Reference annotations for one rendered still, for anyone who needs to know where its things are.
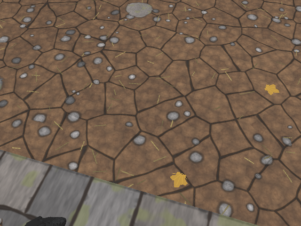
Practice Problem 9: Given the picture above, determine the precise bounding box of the robot left hand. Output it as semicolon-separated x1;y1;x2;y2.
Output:
24;216;67;226

